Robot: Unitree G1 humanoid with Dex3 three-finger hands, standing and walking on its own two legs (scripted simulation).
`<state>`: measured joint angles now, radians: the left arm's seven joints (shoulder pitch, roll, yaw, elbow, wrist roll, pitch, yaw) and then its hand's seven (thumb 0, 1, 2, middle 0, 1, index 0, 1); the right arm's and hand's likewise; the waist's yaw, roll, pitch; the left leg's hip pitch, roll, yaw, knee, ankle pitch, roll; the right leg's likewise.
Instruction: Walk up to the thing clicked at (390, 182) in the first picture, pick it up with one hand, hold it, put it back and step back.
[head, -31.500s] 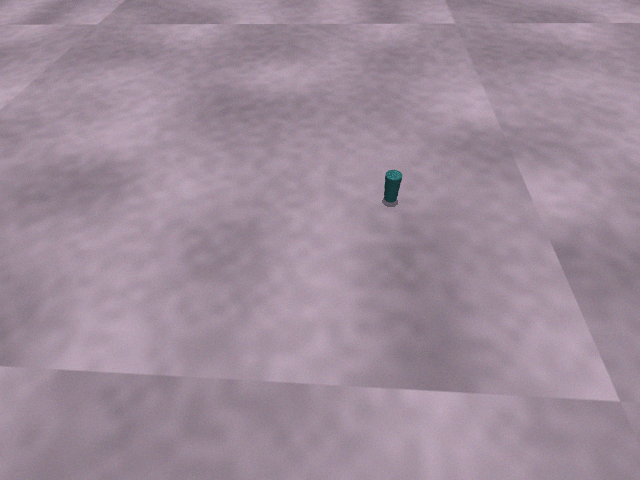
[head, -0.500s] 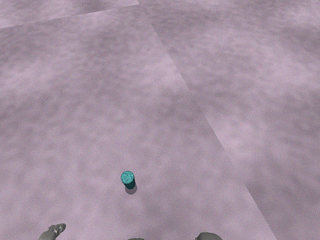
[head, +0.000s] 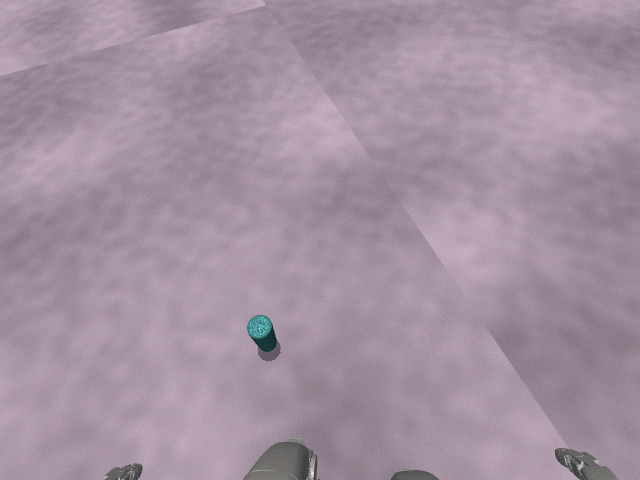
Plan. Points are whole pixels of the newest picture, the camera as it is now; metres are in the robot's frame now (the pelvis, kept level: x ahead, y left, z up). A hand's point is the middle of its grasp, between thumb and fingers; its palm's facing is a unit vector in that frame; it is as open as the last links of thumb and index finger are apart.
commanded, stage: step back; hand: left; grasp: from the side
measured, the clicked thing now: (263, 335) +0.56 +0.25 -0.69
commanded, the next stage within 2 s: none
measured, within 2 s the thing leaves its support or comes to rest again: neither
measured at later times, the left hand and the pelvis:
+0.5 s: hand out of the picture -0.04 +0.29 -0.15, palm faces +0.04 -0.94 -0.34, open 7.4 cm; pelvis -0.14 +0.02 +0.01, yaw +2 degrees
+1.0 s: hand out of the picture -0.20 +0.25 -0.11, palm faces +0.01 -0.90 -0.44, open 7.4 cm; pelvis -0.30 -0.02 +0.01, yaw +1 degrees
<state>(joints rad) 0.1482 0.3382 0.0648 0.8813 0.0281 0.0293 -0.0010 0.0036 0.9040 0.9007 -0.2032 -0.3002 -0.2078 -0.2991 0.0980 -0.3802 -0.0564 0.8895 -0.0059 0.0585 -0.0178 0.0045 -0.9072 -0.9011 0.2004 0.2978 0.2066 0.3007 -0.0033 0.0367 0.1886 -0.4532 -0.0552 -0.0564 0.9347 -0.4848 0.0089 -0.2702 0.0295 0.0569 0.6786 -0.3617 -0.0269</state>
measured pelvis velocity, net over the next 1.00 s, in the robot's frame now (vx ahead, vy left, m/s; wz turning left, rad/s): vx -0.30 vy -0.02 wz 0.02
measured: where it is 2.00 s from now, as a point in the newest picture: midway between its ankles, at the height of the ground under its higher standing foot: outside the picture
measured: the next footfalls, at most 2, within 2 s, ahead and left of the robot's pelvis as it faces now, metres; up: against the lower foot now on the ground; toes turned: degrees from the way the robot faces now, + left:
left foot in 0.28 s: -0.05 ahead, +0.13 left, +0.00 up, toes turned +1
right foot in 0.72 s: -0.21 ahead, -0.13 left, +0.00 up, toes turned +1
